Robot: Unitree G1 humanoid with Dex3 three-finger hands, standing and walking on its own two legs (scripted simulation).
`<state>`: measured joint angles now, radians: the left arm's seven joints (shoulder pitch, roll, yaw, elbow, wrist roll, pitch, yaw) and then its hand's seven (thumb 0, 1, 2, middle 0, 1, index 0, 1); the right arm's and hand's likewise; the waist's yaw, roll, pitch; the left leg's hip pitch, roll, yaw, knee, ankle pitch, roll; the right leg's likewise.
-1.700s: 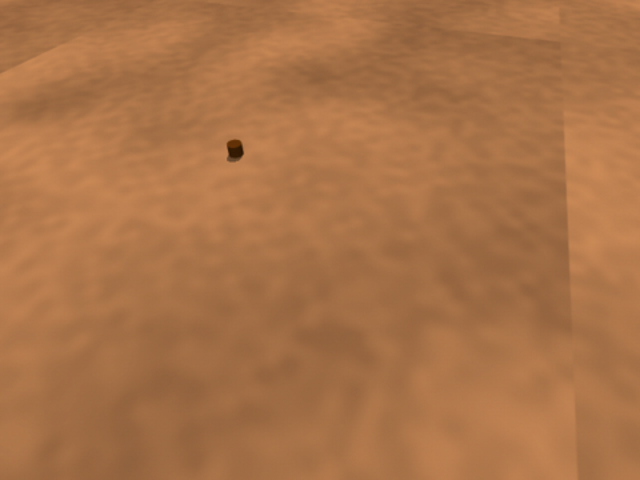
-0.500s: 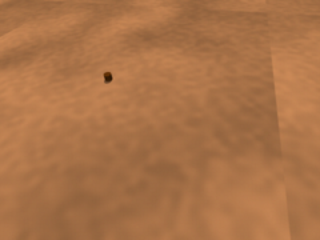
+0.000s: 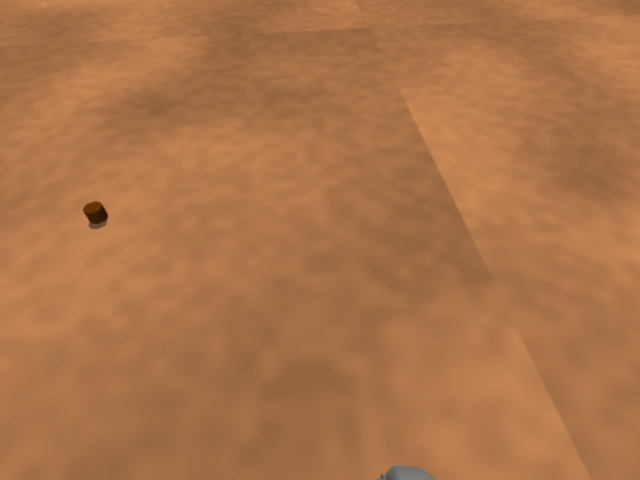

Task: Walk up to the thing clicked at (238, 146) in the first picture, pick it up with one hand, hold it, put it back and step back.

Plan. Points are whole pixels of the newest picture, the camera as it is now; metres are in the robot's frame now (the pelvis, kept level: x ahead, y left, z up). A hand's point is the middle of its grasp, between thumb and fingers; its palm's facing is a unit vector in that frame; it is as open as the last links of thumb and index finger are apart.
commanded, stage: walk up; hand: left
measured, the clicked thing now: (95, 212) +1.47 +0.97 -0.75
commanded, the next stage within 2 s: none
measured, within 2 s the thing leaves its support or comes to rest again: neither
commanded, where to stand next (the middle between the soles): +1.05 +1.16 m, yaw -59 degrees
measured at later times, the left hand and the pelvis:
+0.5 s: hand (72, 375) +0.37 +0.42 -0.16, palm faces -0.24 -0.82 -0.51, open 7.4 cm; pelvis +0.25 +0.16 -0.03, yaw -15 degrees
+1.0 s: hand (50, 244) +0.68 +0.57 -0.14, palm faces -0.45 -0.66 -0.60, open 7.3 cm; pelvis +0.47 +0.32 -0.04, yaw -28 degrees
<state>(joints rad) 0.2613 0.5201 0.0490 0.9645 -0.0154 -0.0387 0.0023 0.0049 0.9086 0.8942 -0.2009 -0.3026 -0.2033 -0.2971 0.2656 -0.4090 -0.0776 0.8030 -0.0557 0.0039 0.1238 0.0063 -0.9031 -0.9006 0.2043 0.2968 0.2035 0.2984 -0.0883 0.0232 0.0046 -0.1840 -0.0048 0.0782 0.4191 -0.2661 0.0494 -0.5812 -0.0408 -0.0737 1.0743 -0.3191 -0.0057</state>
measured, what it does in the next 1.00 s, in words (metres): walks ahead, turning right: right foot, then left foot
